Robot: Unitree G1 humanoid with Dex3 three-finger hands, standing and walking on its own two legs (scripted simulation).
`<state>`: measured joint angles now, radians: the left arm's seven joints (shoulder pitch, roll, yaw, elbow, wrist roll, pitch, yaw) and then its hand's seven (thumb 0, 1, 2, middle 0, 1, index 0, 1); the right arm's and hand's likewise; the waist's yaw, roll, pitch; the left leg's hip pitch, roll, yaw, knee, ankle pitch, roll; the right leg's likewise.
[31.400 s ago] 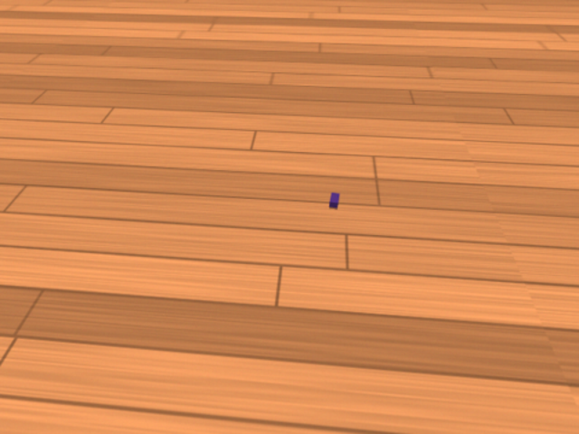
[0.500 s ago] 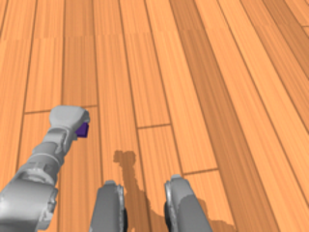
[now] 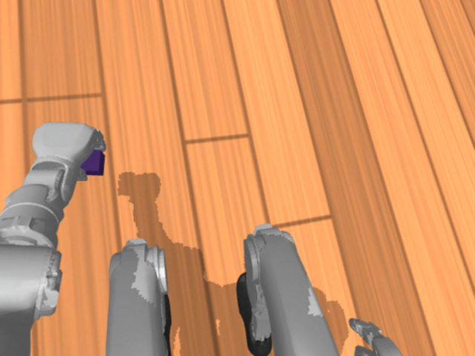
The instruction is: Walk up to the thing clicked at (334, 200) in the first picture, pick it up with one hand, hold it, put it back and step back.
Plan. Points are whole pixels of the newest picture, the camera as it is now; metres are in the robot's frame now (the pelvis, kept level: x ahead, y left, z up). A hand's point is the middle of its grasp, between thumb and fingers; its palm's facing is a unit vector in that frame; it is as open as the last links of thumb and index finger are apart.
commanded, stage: crouch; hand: left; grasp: from above
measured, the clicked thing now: (82, 162) +0.47 +0.23 -0.20
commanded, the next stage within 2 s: lower in 0.82 s
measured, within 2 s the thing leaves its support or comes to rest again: neither
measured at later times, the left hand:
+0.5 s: hand (88, 165) +0.48 +0.23 -0.24, palm faces -0.46 +0.02 -0.89, open 6.9 cm
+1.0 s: hand (90, 164) +0.49 +0.24 -0.27, palm faces -0.47 +0.03 -0.88, open 6.9 cm
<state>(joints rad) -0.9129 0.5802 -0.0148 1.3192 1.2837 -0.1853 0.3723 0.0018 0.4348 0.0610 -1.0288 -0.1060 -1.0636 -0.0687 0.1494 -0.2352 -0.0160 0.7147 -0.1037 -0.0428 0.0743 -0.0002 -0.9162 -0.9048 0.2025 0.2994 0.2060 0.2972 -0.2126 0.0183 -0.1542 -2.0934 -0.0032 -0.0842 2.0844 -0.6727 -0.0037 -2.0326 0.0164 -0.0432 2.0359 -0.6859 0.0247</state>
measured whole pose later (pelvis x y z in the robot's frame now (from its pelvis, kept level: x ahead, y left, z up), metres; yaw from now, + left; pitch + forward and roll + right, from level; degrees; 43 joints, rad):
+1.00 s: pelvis -0.01 +0.00 -0.09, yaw -4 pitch +35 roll -8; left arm -1.06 0.77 0.01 1.49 1.32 -0.24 0.38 0.00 0.45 0.04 -1.01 -0.12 -1.04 -0.09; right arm 0.17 -0.26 0.11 0.72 -0.14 -0.03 0.12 0.00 -0.92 -0.90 0.20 0.30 0.21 0.30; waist -0.29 -0.02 -0.04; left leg -2.33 0.00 -0.15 2.40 -0.69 -0.01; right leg -2.25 0.04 -0.09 2.31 -0.68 0.03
